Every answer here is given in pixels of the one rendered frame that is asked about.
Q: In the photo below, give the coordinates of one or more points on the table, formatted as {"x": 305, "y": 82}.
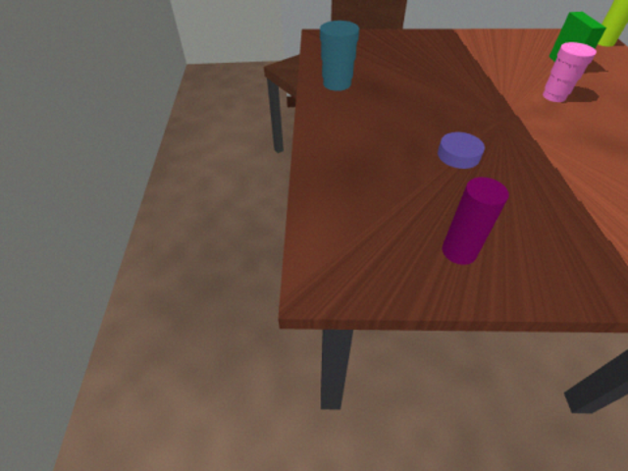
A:
{"x": 370, "y": 202}

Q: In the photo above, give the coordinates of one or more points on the chair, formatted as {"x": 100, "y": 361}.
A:
{"x": 367, "y": 14}

